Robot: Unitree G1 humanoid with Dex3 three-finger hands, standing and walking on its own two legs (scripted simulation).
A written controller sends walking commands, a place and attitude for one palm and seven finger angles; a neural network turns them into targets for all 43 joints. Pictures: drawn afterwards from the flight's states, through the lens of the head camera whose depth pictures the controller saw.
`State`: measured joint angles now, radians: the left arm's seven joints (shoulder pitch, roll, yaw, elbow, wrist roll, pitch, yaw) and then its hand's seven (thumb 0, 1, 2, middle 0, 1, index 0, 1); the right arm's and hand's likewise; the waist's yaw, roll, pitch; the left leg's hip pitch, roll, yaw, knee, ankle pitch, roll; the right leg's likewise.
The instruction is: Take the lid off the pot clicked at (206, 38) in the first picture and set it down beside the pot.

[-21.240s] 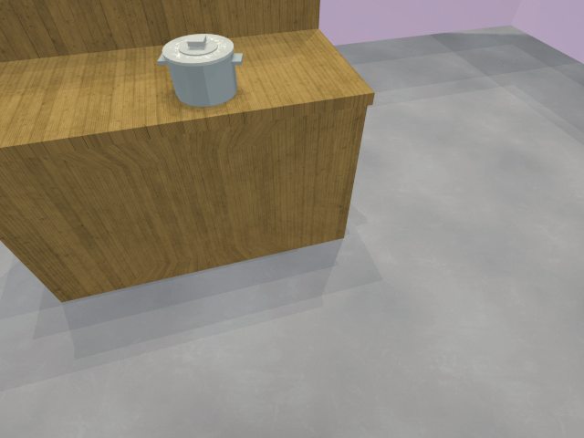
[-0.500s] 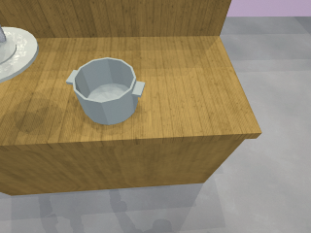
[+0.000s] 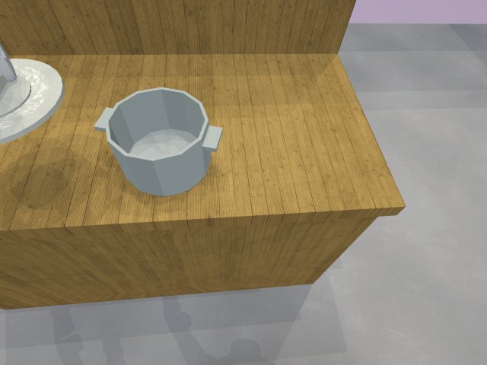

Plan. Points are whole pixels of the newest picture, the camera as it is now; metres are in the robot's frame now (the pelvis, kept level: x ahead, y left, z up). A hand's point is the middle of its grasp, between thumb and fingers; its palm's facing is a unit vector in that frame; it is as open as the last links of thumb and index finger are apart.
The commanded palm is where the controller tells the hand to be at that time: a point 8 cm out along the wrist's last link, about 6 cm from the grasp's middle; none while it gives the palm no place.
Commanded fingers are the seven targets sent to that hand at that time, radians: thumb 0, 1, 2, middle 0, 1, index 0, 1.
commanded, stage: lower the lid onto the table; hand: left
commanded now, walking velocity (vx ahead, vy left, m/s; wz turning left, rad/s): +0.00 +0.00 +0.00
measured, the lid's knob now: out of the picture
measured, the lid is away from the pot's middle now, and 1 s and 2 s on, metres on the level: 0.22 0.22 0.23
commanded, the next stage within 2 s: none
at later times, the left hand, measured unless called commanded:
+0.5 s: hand out of the picture +0.47 +0.34 +0.16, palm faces -0.42 -0.16 -0.89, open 7.9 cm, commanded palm +0.51 +0.34 +0.23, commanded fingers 0.00 0.63 0.97 -0.80 -1.10 -0.79 -1.10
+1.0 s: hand out of the picture +0.47 +0.34 +0.13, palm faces -0.47 -0.18 -0.87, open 7.9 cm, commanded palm +0.52 +0.35 +0.20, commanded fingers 0.00 0.63 0.97 -0.80 -1.10 -0.79 -1.10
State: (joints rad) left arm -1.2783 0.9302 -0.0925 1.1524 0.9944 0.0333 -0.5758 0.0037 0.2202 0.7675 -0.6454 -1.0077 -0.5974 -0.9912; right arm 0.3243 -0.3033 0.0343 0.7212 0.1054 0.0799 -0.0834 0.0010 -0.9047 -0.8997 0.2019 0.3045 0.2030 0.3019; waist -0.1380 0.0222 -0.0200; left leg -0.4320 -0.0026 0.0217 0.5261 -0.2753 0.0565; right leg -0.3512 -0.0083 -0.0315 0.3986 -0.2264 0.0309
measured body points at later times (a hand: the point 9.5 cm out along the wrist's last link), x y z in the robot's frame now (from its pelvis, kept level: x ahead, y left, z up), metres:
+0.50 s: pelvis +0.00 +0.00 +0.00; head +0.08 +0.02 +0.44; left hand +0.48 +0.34 +0.22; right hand +0.02 -0.28 -0.12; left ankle -0.02 +0.08 -0.74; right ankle -0.03 -0.15 -0.74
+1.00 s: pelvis +0.00 +0.00 -0.01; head +0.09 +0.02 +0.43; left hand +0.49 +0.35 +0.18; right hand -0.02 -0.28 -0.12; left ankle -0.02 +0.08 -0.74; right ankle -0.03 -0.15 -0.74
